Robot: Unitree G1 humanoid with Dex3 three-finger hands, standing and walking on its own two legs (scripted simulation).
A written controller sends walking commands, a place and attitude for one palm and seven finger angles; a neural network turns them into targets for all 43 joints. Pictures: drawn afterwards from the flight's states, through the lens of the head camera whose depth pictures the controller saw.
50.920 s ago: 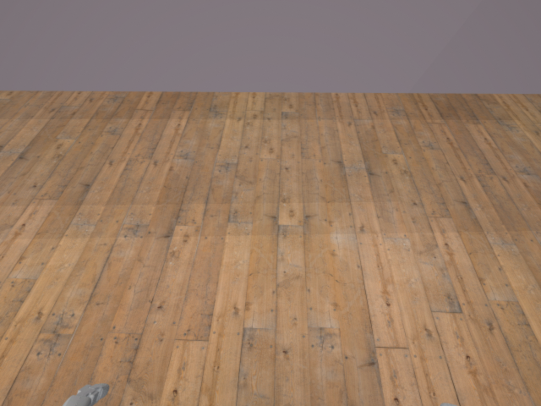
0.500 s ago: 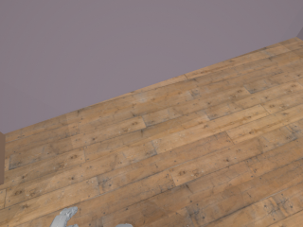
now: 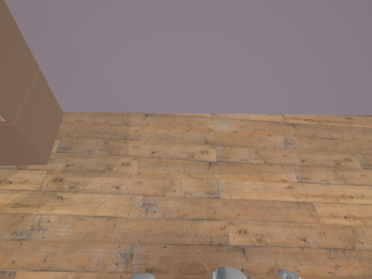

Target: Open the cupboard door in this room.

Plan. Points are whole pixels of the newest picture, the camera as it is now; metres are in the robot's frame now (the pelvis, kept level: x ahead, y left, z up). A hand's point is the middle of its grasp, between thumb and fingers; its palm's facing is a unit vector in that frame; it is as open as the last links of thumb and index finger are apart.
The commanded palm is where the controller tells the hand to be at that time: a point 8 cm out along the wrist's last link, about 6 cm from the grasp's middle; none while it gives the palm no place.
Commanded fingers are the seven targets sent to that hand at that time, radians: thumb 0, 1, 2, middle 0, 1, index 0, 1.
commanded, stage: turn to face it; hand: left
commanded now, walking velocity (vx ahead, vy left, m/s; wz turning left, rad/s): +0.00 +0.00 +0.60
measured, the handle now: out of the picture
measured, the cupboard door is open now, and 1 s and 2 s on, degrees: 46 46 46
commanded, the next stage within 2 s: take the last steps up to it in 1.32 s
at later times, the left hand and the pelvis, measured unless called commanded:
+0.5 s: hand out of the picture +0.04 +0.15 -0.15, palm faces +0.29 -0.93 -0.24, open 7.4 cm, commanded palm none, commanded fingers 0.00 0.90 0.90 -0.20 -0.30 -0.20 -0.30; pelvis +0.01 -0.05 +0.01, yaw +18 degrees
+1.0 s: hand out of the picture -0.02 +0.20 -0.15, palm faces +0.58 -0.77 -0.27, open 7.4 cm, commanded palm none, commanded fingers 0.00 0.90 0.90 -0.20 -0.30 -0.20 -0.30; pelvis +0.02 -0.05 +0.00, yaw +35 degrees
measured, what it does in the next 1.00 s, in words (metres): steps on the spot, turning left: right foot, then left foot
